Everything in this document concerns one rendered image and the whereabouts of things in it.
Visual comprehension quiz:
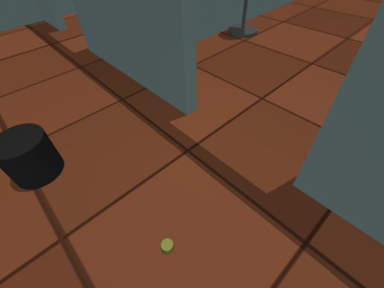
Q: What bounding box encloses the coat stand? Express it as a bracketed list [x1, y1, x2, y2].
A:
[228, 0, 257, 38]

